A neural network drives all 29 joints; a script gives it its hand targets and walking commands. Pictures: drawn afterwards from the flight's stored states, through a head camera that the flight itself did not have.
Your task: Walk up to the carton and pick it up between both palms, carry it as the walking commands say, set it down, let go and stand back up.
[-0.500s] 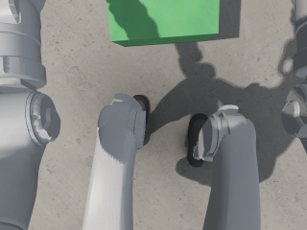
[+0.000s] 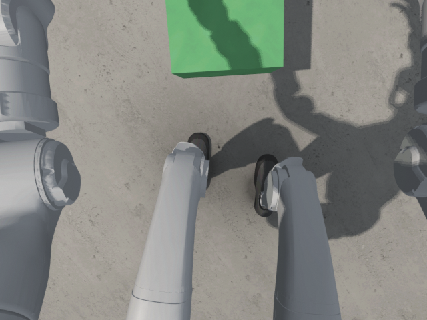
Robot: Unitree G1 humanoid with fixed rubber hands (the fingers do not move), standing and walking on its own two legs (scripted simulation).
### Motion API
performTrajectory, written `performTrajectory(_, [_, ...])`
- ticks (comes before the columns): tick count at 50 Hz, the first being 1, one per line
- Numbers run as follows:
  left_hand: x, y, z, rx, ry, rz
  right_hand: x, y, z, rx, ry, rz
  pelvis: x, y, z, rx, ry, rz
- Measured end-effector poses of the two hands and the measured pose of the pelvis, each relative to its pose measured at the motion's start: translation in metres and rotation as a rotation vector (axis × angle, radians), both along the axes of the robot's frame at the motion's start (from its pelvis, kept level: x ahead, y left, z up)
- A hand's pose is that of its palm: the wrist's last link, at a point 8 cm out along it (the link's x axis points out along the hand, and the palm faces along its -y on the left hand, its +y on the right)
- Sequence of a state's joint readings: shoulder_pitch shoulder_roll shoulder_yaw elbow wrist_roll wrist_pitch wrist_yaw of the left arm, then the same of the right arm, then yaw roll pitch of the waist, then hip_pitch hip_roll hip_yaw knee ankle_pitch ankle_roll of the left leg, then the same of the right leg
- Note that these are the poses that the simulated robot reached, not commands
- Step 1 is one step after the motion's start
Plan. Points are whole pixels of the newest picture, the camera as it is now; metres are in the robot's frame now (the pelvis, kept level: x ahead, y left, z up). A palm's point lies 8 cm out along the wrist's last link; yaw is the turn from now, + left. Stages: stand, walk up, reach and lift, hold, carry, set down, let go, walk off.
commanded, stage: set down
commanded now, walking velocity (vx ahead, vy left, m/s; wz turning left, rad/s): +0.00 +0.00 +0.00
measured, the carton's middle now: (224, 21) +0.59 +0.07 -0.50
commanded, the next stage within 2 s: let go in 0.36 s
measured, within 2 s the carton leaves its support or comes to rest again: neither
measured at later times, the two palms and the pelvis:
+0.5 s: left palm out of the picture +0.52 +0.28 -0.02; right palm out of the picture +0.58 -0.14 -0.01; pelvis +0.03 +0.01 +0.09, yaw +0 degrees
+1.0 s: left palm out of the picture +0.39 +0.26 +0.07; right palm out of the picture +0.43 -0.19 +0.06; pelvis +0.11 +0.01 +0.16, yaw +0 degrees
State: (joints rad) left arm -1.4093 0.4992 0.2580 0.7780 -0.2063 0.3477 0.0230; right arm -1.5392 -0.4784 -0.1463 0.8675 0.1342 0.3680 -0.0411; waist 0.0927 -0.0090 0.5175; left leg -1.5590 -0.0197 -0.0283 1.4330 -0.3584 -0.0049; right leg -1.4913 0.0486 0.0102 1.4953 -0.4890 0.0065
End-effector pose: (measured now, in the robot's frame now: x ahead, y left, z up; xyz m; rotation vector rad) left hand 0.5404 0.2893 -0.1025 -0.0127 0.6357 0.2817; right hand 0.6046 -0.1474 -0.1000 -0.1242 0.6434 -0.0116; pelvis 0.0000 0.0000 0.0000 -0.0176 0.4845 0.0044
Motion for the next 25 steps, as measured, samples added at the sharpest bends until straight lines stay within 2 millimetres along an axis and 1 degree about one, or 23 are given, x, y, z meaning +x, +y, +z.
performTrajectory(5, [-0.002, 0.001, 0.029, -0.002, 0.0, 0.006, 0.001, 0.002, 0.032, 0.009, -0.009, 0.003, 0.002, 0.0, 0.028, 0.002, -0.012, 0.0])
performTrajectory(11, [-0.005, 0.0, 0.059, -0.005, -0.016, -0.005, -0.007, 0.005, 0.056, 0.013, 0.002, 0.003, 0.003, 0.001, 0.057, 0.001, -0.033, -0.003])
performTrajectory(14, [-0.004, -0.002, 0.071, -0.009, -0.011, -0.007, -0.008, 0.006, 0.065, 0.016, 0.014, 0.0, 0.004, 0.003, 0.066, 0.0, -0.028, -0.002])
performTrajectory(17, [-0.003, -0.006, 0.077, -0.016, 0.015, -0.008, -0.006, 0.008, 0.073, 0.014, 0.025, 0.006, 0.007, 0.004, 0.072, -0.002, 0.008, -0.002])
performTrajectory(20, [-0.007, -0.009, 0.078, -0.019, 0.047, -0.01, -0.009, 0.006, 0.079, -0.001, 0.041, 0.008, 0.014, 0.005, 0.076, -0.004, 0.065, -0.002])
performTrajectory(25, [-0.018, -0.013, 0.081, 0.017, 0.088, -0.06, -0.022, 0.003, 0.086, -0.035, 0.069, 0.0, 0.03, 0.007, 0.086, -0.006, 0.147, -0.003])
